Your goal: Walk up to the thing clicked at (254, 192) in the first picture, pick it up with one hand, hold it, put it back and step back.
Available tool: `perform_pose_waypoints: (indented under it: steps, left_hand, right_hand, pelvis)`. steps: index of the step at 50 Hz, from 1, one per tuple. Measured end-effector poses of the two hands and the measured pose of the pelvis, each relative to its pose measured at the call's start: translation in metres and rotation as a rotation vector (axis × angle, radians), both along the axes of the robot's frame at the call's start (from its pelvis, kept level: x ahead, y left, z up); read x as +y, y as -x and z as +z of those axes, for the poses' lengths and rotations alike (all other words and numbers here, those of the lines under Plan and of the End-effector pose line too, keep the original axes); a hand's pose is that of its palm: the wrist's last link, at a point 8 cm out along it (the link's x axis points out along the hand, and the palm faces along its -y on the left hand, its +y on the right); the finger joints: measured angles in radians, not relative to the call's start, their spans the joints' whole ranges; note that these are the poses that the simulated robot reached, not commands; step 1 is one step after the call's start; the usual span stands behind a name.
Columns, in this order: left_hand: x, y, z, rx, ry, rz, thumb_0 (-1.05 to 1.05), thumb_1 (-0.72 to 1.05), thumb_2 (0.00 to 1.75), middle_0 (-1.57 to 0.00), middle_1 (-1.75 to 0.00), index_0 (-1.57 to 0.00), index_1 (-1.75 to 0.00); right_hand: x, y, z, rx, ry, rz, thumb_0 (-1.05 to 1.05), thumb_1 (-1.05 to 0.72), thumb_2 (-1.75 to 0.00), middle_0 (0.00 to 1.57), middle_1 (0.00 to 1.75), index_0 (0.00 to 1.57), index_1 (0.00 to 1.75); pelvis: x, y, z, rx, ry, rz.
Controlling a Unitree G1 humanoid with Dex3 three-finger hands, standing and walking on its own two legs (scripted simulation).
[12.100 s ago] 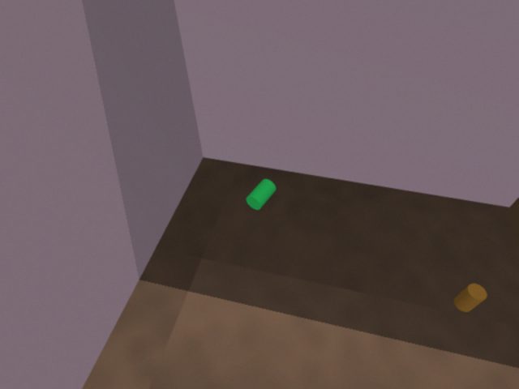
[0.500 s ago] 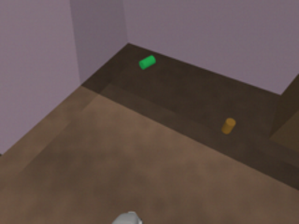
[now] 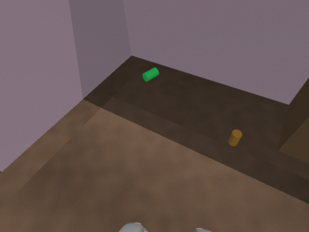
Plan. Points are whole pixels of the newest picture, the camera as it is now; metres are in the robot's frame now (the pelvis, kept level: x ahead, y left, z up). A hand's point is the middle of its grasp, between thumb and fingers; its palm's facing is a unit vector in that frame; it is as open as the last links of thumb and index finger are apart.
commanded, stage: walk up
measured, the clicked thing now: (150, 74) +1.55 +0.15 -0.71
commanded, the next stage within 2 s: stand in 0.72 s
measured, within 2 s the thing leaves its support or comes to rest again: neither
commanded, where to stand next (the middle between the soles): +0.07 +0.00 m, yaw -3 degrees
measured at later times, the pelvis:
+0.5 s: pelvis +0.01 +0.01 +0.02, yaw +0 degrees
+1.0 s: pelvis +0.01 +0.00 +0.03, yaw +0 degrees
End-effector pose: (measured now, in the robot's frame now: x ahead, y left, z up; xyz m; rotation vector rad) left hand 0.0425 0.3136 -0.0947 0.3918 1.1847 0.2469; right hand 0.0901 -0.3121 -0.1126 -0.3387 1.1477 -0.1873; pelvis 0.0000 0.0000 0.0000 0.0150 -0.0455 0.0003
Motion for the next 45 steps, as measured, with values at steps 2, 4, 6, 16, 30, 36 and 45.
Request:
perform_pose_waypoints:
  steps: [2, 4, 6, 16, 30, 36, 45]
  left_hand:
    - [0.003, -0.002, 0.004, 0.005, -0.002, -0.006, 0.01, 0.90, 0.89, -0.21, -0.30, -0.21, -0.30]
    - [0.009, -0.005, 0.004, 0.009, -0.003, -0.007, 0.01, 0.90, 0.89, -0.21, -0.30, -0.21, -0.30]
    - [0.017, -0.009, 0.000, 0.012, -0.001, -0.002, 0.01, 0.90, 0.89, -0.21, -0.30, -0.21, -0.30]
    - [0.016, -0.041, -0.008, -0.022, 0.055, -0.004, 0.01, 0.91, 0.89, -0.20, -0.30, -0.21, -0.30]
    - [-0.006, -0.058, 0.001, -0.037, 0.094, -0.008, 0.01, 0.91, 0.89, -0.20, -0.30, -0.21, -0.30]
    - [-0.007, -0.046, 0.005, 0.007, 0.078, 0.015, 0.01, 0.91, 0.89, -0.20, -0.30, -0.21, -0.30]
    - [-0.011, -0.040, 0.008, 0.044, 0.062, 0.024, 0.01, 0.91, 0.89, -0.20, -0.30, -0.21, -0.30]
  right_hand:
    - [0.000, 0.010, -0.002, 0.043, 0.001, -0.003, 0.00, -0.91, -0.90, 0.20, 0.30, 0.21, 0.30]
    - [0.003, 0.020, -0.003, 0.085, 0.008, -0.004, 0.00, -0.91, -0.90, 0.20, 0.30, 0.21, 0.30]
    - [0.007, 0.030, -0.004, 0.119, 0.020, -0.006, 0.00, -0.91, -0.90, 0.20, 0.30, 0.21, 0.30]
    - [0.023, 0.031, 0.009, 0.102, 0.020, -0.044, 0.01, -0.90, -0.90, 0.21, 0.30, 0.21, 0.30]
    - [0.023, -0.022, 0.023, 0.002, -0.003, 0.001, 0.00, -0.90, -0.90, 0.20, 0.30, 0.21, 0.30]
    - [0.016, -0.026, 0.022, 0.014, -0.008, -0.004, 0.00, -0.91, -0.90, 0.20, 0.30, 0.21, 0.30]
    - [0.014, -0.013, 0.019, 0.061, -0.026, -0.030, 0.00, -0.91, -0.90, 0.20, 0.30, 0.21, 0.30]
  pelvis:
    - [0.003, 0.000, 0.002, 0.016, 0.000, 0.004]
    - [0.007, -0.001, 0.003, 0.029, 0.001, 0.009]
    - [0.011, -0.001, 0.001, 0.033, -0.005, 0.016]
    - [0.017, -0.012, 0.009, 0.006, 0.010, 0.011]
    - [0.009, -0.016, 0.021, 0.004, 0.009, 0.007]
    - [0.005, -0.018, 0.024, 0.007, 0.005, 0.005]
    - [-0.001, -0.016, 0.028, 0.006, 0.005, 0.006]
